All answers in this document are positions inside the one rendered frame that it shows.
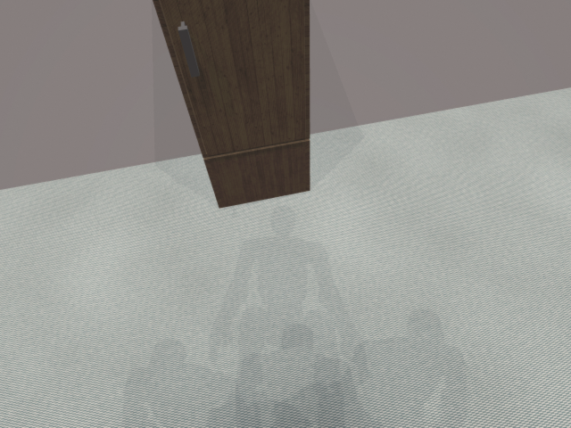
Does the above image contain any cupboard door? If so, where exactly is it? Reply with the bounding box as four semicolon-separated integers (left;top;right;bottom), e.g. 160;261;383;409
161;0;306;156

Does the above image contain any handle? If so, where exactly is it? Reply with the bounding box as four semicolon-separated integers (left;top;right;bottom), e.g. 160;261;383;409
178;21;200;77

